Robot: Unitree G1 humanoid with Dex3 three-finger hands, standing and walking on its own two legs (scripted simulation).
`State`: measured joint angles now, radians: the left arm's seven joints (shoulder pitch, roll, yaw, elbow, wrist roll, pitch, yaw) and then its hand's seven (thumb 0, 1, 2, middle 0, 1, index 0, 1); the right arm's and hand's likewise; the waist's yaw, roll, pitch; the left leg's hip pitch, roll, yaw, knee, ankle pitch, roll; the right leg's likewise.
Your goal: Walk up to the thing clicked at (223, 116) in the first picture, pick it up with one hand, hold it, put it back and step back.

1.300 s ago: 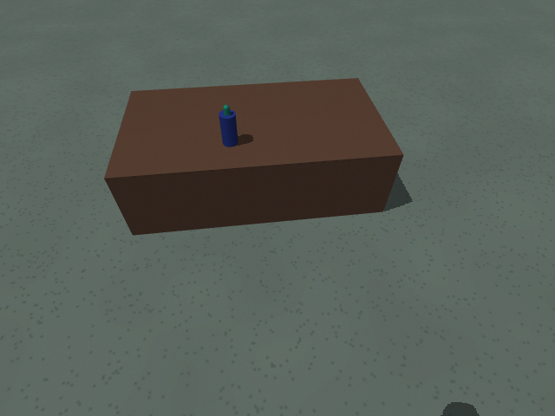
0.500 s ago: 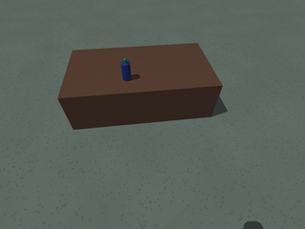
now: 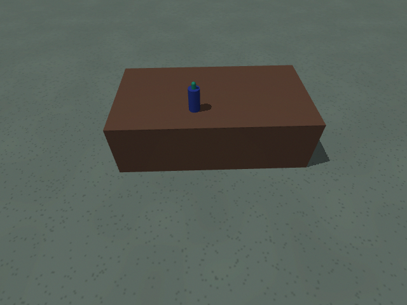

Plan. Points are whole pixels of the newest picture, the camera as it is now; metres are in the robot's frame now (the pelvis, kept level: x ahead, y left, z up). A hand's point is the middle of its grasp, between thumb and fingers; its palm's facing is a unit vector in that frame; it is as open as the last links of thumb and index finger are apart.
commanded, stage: walk up
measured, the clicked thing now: (194, 96) +1.24 +0.12 -0.33
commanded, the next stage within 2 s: none
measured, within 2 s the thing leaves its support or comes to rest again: neither
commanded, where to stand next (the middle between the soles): +0.59 +0.26 m, yaw +7 degrees
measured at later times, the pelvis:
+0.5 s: pelvis +0.16 +0.10 -0.01, yaw +6 degrees
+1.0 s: pelvis +0.33 +0.20 -0.03, yaw +12 degrees
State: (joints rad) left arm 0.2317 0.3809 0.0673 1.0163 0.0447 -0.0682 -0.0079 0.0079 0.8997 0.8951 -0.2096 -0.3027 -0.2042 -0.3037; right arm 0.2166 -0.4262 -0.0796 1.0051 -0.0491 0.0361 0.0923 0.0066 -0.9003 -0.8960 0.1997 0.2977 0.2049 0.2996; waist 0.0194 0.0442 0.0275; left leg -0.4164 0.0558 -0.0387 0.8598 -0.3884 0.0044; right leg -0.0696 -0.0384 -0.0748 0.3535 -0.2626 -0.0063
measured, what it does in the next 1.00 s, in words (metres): walks ahead: left foot, then right foot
